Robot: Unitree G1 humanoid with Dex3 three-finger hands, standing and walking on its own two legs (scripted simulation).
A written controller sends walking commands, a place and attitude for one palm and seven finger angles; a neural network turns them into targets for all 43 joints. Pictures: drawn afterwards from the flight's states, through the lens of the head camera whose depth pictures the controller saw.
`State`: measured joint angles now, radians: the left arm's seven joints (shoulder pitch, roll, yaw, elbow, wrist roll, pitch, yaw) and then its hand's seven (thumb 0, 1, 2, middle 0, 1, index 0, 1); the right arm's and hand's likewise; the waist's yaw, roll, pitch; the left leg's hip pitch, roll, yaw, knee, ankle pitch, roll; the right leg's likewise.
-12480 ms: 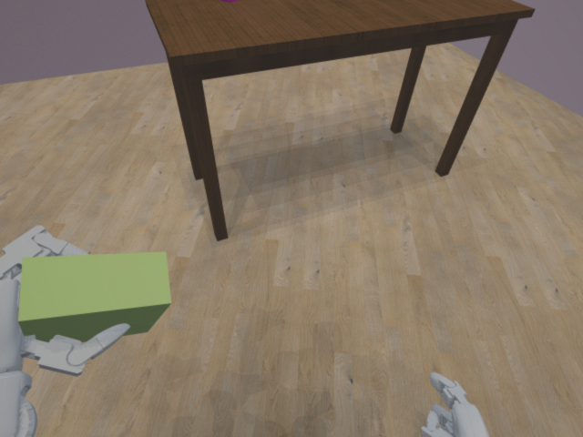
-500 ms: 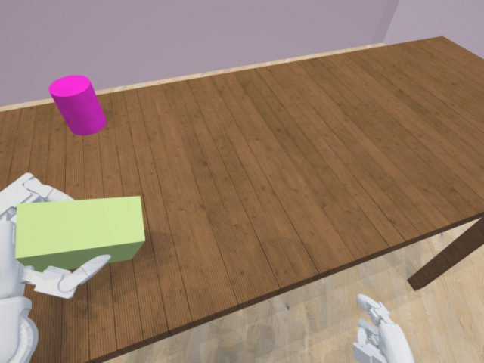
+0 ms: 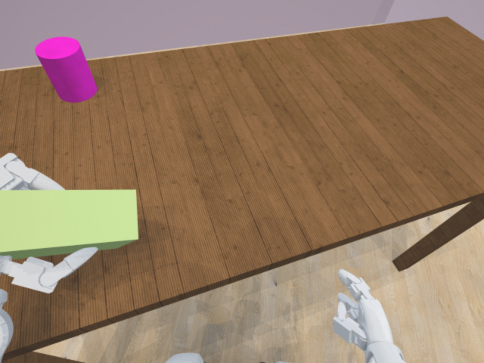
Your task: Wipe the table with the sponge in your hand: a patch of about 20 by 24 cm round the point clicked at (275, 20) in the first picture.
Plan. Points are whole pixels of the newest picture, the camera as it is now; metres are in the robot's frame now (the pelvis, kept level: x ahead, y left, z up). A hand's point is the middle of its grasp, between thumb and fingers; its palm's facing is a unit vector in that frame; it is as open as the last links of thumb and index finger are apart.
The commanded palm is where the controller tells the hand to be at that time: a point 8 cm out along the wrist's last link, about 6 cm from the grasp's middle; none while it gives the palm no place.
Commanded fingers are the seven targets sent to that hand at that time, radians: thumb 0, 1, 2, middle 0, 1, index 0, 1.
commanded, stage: shuffle to correct the standing spot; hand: left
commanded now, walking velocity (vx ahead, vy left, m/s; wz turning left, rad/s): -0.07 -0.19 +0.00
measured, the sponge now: (89, 225) +0.24 +0.22 +0.15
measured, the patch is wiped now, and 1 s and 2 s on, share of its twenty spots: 0.00 0.00 0.00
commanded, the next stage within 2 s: come to a stop and stand still in 0.90 s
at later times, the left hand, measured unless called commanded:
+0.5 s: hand (79, 232) +0.22 +0.21 +0.17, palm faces +0.38 -0.82 -0.43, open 9.6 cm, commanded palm +0.15 +0.24 +0.18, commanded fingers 0.00 0.10 1.30 -1.20 -1.60 -1.20 -1.60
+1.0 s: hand (131, 238) +0.21 +0.15 +0.17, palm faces +0.34 -0.81 -0.47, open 9.6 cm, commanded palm +0.14 +0.20 +0.18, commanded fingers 0.00 0.10 1.30 -1.20 -1.60 -1.20 -1.60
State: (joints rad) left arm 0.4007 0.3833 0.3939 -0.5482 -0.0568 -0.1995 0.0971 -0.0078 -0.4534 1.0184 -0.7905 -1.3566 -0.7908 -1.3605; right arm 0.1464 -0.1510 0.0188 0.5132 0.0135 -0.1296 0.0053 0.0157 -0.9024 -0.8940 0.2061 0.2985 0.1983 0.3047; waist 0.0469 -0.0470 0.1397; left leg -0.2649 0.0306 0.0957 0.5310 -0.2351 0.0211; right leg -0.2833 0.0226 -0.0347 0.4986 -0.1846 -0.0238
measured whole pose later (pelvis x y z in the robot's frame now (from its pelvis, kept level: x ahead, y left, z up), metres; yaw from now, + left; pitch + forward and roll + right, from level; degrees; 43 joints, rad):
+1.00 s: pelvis -0.01 -0.09 +0.00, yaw +1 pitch +0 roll +1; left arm 0.45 0.43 0.44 -0.65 -0.06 -0.23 0.09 -0.01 -0.45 1.02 -0.79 -1.36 -0.79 -1.37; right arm 0.10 -0.14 -0.01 0.57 0.00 -0.13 0.01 0.02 -0.90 -0.89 0.21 0.30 0.20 0.30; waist 0.03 -0.07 0.20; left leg -0.45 0.03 -0.02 0.97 -0.48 -0.03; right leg -0.31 0.03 -0.08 0.50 -0.20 -0.08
